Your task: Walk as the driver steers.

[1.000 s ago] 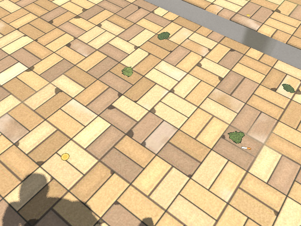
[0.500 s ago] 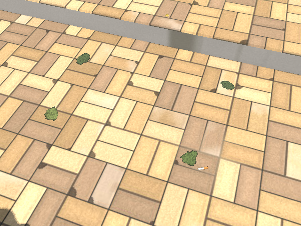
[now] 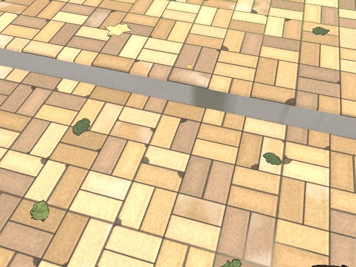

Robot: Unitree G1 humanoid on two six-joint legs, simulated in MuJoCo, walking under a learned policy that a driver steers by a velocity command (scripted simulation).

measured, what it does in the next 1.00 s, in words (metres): walks ahead, turning left: right foot, then left foot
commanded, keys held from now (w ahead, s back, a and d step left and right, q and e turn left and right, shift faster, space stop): w+q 0.56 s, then w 0.22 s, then e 0.22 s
